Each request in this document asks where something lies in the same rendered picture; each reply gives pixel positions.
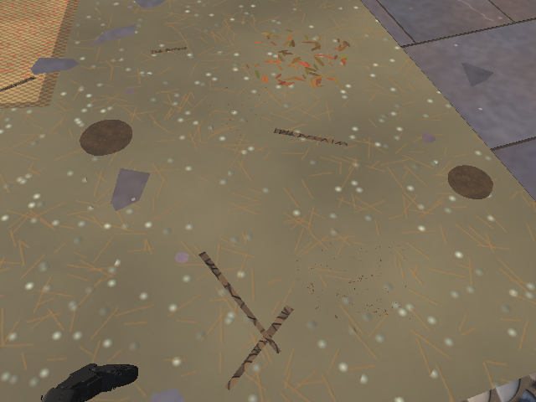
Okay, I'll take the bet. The robot left hand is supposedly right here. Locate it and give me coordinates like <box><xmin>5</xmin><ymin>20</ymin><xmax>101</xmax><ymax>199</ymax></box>
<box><xmin>41</xmin><ymin>363</ymin><xmax>138</xmax><ymax>402</ymax></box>

